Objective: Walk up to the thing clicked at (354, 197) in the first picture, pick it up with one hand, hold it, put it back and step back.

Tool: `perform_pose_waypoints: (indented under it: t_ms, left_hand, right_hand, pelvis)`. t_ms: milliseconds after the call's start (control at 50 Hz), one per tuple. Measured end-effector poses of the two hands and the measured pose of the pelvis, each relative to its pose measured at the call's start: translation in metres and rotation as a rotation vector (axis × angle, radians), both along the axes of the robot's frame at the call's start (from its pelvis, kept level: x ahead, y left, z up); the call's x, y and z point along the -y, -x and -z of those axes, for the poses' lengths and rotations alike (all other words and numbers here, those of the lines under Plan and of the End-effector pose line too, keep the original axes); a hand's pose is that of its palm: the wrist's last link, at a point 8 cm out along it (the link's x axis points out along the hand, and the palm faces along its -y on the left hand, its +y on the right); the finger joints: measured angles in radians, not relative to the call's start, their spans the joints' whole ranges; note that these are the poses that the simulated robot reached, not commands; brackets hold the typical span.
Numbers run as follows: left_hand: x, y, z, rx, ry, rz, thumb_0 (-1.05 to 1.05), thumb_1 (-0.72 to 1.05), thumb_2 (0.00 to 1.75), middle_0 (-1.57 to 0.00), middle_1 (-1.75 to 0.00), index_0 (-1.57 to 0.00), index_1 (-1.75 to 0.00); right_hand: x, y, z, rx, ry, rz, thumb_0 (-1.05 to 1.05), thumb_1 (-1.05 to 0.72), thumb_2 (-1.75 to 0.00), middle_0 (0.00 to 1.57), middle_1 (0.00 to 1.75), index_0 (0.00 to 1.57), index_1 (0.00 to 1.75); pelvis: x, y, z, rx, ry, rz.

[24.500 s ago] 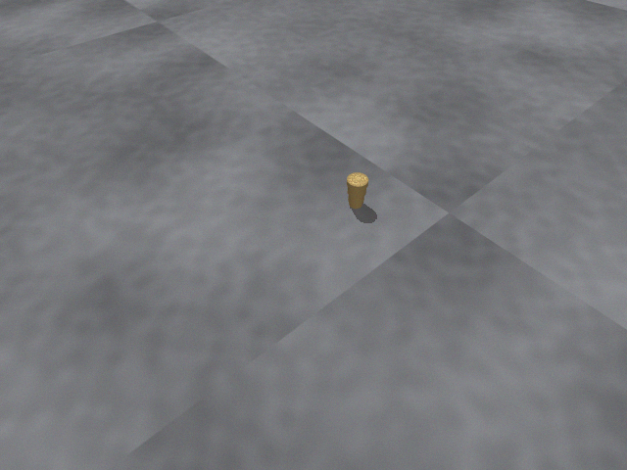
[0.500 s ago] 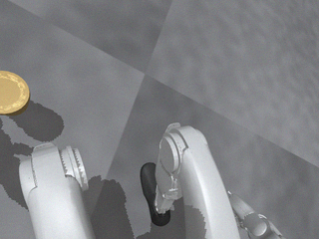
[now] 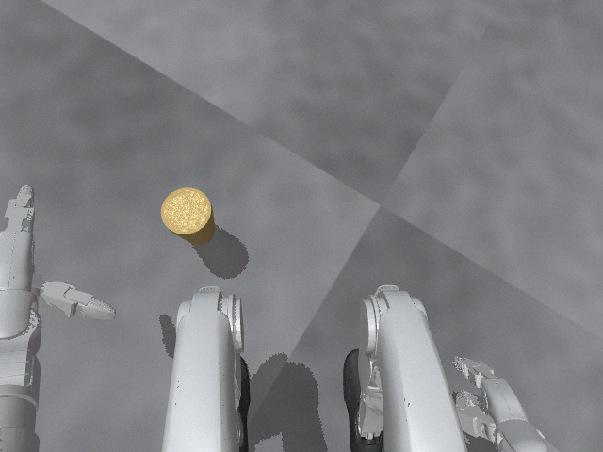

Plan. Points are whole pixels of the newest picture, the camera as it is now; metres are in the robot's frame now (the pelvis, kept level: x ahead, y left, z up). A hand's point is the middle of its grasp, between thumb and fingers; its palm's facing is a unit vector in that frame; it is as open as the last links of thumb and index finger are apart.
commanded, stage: home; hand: left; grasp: from the side
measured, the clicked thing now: (194, 222) +0.49 +0.23 -0.35
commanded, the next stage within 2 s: none
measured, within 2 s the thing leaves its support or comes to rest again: rests again in 0.14 s
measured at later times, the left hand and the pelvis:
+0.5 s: hand (21, 300) +0.28 +0.24 +0.12, palm faces +0.19 -0.90 -0.38, open 17.7 cm; pelvis +0.06 -0.01 +0.22, yaw +4 degrees
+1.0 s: hand out of the picture +0.24 +0.20 +0.24, palm faces +0.20 -0.93 -0.31, open 17.7 cm; pelvis +0.09 +0.00 +0.29, yaw +6 degrees
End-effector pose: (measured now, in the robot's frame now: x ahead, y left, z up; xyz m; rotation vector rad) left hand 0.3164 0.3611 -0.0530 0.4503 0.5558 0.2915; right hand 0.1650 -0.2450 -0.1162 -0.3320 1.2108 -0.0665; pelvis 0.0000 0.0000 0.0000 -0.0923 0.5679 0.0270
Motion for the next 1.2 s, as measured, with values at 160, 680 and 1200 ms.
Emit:
perform_pose_waypoints:
  t_ms: [160,680,1200]
  left_hand:
    - [0.030,0.029,-0.071,-0.080,0.031,-0.060,-0.01,-0.54,0.06,-0.07,-0.05,-0.06,-0.05]
    - [0.106,0.080,-0.281,-0.170,0.188,-0.128,-0.01,-0.58,0.02,-0.05,-0.04,-0.05,-0.04]
    - [0.124,0.106,-0.325,-0.120,0.233,-0.116,-0.01,-0.57,0.04,-0.05,-0.04,-0.05,-0.05]
  right_hand:
    - [0.001,-0.037,-0.083,0.142,-0.001,0.009,0.00,-0.90,-0.90,0.20,0.31,0.21,0.30]
    - [-0.014,-0.075,-0.310,0.439,0.024,0.084,0.01,-0.89,-0.90,0.20,0.31,0.21,0.30]
    - [-0.019,-0.095,-0.348,0.573,0.000,0.013,0.01,-0.89,-0.90,0.20,0.31,0.21,0.30]
  pelvis:
    - [0.009,-0.015,-0.077,0.023,-0.029,-0.020]
    - [0.001,-0.081,-0.268,0.324,-0.063,-0.063]
    - [0.005,-0.084,-0.293,0.432,-0.080,-0.076]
